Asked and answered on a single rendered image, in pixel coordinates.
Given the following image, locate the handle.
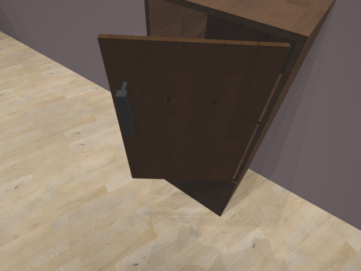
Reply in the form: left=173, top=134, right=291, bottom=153
left=115, top=82, right=134, bottom=136

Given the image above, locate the cupboard door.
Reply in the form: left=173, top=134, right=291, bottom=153
left=98, top=34, right=291, bottom=181

